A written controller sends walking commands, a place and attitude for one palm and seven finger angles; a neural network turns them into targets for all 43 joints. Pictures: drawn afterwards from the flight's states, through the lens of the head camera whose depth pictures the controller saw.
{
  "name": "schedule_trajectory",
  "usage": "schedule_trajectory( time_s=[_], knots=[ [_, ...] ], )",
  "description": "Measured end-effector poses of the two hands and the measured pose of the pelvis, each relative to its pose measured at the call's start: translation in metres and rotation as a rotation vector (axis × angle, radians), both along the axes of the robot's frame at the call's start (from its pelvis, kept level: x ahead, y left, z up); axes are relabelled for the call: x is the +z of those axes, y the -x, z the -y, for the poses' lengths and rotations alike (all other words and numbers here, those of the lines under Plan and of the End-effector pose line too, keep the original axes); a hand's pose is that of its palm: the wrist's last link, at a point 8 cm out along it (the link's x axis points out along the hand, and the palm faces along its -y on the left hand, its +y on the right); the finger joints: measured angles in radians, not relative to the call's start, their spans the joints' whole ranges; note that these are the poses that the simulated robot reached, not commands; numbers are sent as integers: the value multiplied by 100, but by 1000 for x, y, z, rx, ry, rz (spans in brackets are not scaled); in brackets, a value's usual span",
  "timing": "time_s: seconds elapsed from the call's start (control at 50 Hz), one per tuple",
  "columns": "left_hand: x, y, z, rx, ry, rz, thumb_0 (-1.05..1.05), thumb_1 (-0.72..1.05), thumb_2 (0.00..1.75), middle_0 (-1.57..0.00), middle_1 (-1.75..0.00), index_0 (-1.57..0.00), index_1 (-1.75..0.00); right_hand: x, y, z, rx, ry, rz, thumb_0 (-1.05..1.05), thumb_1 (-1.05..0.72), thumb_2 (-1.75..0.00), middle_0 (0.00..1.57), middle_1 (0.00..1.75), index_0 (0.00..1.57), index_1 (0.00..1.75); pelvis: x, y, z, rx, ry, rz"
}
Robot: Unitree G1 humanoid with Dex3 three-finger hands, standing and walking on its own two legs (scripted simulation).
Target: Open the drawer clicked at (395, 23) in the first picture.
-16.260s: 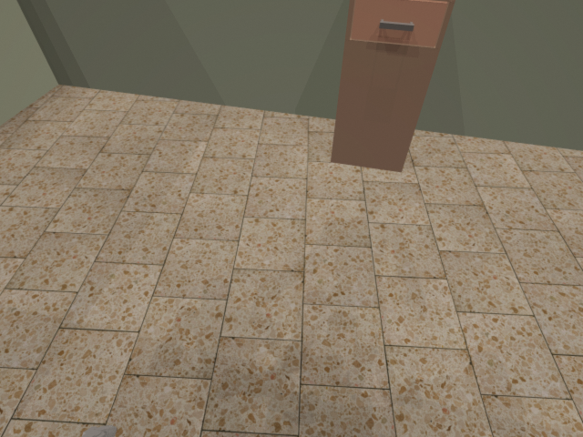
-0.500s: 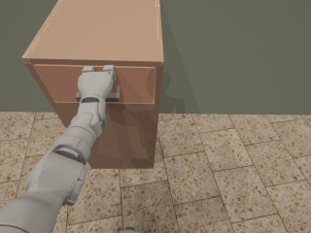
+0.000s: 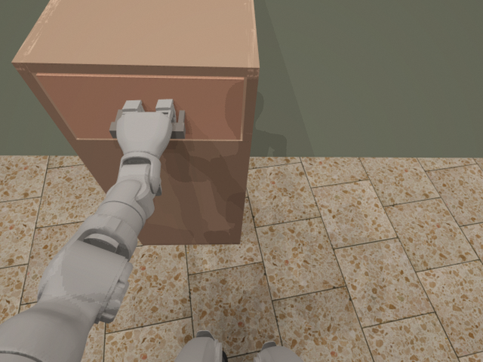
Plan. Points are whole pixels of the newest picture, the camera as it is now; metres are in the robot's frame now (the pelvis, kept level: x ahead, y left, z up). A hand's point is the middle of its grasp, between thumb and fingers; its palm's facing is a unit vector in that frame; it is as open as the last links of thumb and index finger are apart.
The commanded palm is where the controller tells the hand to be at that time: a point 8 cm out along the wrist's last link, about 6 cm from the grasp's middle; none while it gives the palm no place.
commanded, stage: lower the fingers behind the handle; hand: left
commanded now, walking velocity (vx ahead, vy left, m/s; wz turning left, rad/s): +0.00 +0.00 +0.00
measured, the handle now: (150, 122) +0.54 +0.15 +0.05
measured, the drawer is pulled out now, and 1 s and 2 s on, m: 0.00 0.00 0.04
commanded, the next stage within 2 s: close the thumb around the handle in 0.38 s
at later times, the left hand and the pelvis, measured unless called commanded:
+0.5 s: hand (153, 150) +0.49 +0.14 +0.02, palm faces +0.01 -0.05 -1.00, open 13.7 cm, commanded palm +0.48 +0.13 +0.08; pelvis +0.00 +0.00 +0.00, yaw +0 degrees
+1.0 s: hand (152, 149) +0.49 +0.14 +0.02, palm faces -0.01 -0.06 -1.00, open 7.2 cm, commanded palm +0.47 +0.14 +0.08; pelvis +0.01 +0.00 +0.01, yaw -1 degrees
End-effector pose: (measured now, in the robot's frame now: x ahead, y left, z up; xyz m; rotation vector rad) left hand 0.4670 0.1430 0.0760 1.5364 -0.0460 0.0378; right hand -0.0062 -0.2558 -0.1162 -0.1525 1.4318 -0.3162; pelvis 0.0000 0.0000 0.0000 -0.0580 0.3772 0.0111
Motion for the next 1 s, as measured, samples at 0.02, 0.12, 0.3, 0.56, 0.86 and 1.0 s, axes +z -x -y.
schedule_trajectory(
  time_s=[0.02,0.12,0.3,0.56,0.86,1.0],
  knots=[
    [1,-1,1,10,-1,-4,0,-49,30,-35,-123,-35,-128,0,-2,-1,-1,-4,0,1,-91,-90,21,30,20,30,1,-1,0,0,0,2],
    [5,-1,4,42,-7,-48,0,-49,30,-35,-122,-35,-128,6,-15,-5,0,-5,34,1,-91,-90,21,30,20,30,6,-2,0,3,-1,18],
    [6,-2,0,3,3,-90,0,-49,30,-33,-120,-32,-125,14,-32,3,22,36,106,0,-90,-90,21,30,20,30,6,-1,0,5,-1,24],
    [-2,-1,0,-5,18,-36,0,-47,31,-34,-122,-34,-126,7,-25,4,12,27,52,1,-91,-90,21,30,20,30,2,-4,-1,0,3,10],
    [2,-3,-2,-13,24,-80,0,10,56,-37,-126,-34,-127,15,-25,0,-16,17,62,1,-90,-90,21,30,20,30,11,-10,1,-14,-2,27],
    [0,-3,-4,-25,23,-61,0,48,72,-39,-130,-36,-130,15,-28,5,-13,28,62,1,-90,-90,21,30,20,30,10,-12,0,-17,-2,20]
  ],
)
